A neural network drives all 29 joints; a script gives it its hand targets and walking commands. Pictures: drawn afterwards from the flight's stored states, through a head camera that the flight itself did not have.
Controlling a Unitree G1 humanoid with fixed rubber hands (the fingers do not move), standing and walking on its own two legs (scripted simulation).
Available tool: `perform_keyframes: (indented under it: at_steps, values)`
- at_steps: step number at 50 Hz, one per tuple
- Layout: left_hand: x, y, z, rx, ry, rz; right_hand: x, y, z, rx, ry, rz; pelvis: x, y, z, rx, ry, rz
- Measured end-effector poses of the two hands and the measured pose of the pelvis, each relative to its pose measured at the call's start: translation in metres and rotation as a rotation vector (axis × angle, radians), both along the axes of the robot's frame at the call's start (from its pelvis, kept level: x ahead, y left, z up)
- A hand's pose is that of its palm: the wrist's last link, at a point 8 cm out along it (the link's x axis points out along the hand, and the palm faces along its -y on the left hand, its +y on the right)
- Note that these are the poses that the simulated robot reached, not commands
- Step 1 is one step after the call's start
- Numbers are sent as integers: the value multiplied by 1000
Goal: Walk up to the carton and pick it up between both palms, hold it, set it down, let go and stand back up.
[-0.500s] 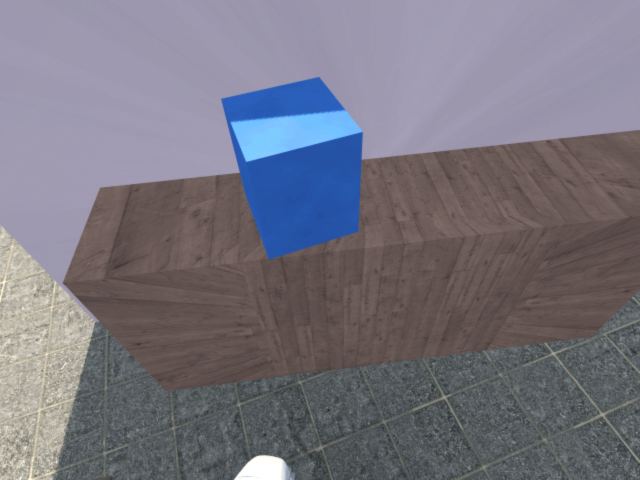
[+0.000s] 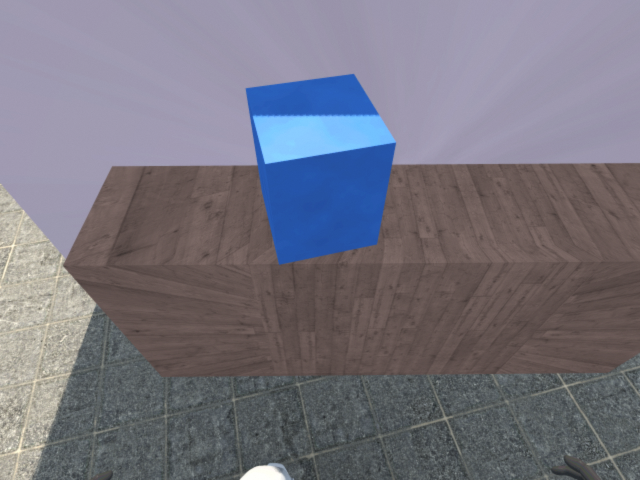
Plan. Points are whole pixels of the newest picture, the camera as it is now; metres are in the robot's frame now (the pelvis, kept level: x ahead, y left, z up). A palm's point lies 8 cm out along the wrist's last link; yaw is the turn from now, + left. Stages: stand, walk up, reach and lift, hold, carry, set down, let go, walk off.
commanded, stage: walk up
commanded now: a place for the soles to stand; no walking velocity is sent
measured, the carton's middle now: (315, 171) +0.63 +0.05 -0.02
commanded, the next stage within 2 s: none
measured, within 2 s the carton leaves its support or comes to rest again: neither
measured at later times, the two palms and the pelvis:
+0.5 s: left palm out of the picture -0.01 +0.35 -0.08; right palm out of the picture +0.09 -0.28 -0.10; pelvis -0.03 +0.02 +0.00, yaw +5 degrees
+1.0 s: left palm out of the picture +0.02 +0.36 -0.08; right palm out of the picture +0.11 -0.27 -0.09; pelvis -0.01 +0.03 +0.01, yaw +5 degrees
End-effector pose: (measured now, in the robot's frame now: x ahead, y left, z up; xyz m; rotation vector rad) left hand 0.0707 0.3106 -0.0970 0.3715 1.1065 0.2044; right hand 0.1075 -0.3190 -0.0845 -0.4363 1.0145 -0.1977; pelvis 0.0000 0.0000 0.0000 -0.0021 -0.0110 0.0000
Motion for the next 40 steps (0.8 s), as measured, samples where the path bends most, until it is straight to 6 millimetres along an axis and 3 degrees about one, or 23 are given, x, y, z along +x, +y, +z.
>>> perform_keyframes:
  at_steps: [5, 8, 16, 23, 28, 32, 40]
  values:
    - [-21, -8, 3, 42, -8, 23, 11, -3, -13, 50, -30, 28, -15, -14, -7, -3, -11, 11]
    - [-37, -8, 15, 67, -9, 46, 11, -1, -16, 80, -21, 38, -19, -17, -2, 12, -24, 0]
    - [-51, 11, 45, 128, 16, 37, -20, 11, -26, 123, 77, 28, -28, -8, 12, 38, 17, 34]
    - [-78, 37, 20, 82, 42, 111, -20, 34, -24, 74, 95, 77, -30, 17, 3, 17, -3, 82]
    - [-82, 35, 5, 18, 31, 129, -14, 34, 2, 15, 64, 93, -33, 23, 8, -3, -23, 116]
    - [-89, 29, -4, -9, 64, 130, -7, 29, 11, -6, 52, 94, -34, 20, 8, 6, -12, 106]
    - [-84, 25, 7, 12, 69, 135, 3, 33, -2, 42, 63, 86, -25, 18, 11, -7, -12, 92]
